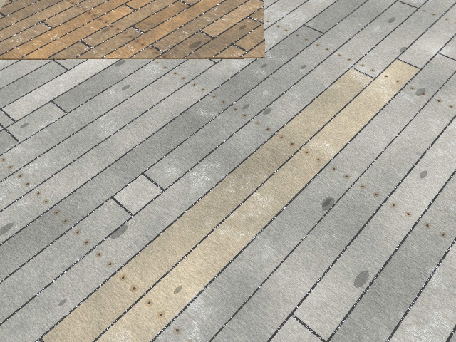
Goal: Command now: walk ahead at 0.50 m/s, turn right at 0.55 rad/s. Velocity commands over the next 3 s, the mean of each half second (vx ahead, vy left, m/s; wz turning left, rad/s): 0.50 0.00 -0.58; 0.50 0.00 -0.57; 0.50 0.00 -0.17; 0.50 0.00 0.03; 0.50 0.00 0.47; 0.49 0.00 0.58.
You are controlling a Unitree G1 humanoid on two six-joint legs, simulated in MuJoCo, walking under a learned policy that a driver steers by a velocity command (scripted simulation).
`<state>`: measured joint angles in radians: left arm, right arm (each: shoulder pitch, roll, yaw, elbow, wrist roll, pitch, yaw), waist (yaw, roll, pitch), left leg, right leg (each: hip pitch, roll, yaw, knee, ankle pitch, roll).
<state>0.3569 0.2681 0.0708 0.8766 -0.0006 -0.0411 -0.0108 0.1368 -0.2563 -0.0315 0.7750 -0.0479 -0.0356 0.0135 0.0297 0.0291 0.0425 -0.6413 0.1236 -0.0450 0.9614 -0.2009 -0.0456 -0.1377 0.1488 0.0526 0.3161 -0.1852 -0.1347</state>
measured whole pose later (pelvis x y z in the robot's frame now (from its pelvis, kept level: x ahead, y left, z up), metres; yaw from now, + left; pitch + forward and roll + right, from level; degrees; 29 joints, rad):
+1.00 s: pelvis +0.49 -0.11 +0.00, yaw -35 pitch +1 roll +0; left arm 0.30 0.28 0.06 0.79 0.01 -0.03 -0.01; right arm 0.21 -0.27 -0.03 0.74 -0.04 -0.03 0.02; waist 0.00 0.03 0.06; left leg -0.57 0.13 -0.01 1.09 -0.30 -0.03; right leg -0.20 0.14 0.01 0.37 -0.18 -0.13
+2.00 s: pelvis +0.94 -0.44 +0.00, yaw -36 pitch +0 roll +0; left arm 0.19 0.23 0.03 0.86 0.03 -0.07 0.00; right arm 0.35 -0.25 -0.04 0.94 -0.01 -0.04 0.01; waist -0.03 0.03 0.04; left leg -0.37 0.02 -0.01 1.10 -0.34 0.07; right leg -0.26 0.02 -0.12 0.42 -0.17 -0.08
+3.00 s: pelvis +1.45 -0.67 -0.02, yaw -1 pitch +1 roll +0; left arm 0.08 0.26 0.03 0.72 0.04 -0.07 0.01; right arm 0.38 -0.31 -0.08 0.85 -0.01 -0.03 0.00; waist -0.07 0.02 0.05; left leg -0.22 -0.13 -0.13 1.00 -0.48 0.08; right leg -0.42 0.00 -0.03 0.57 -0.16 -0.03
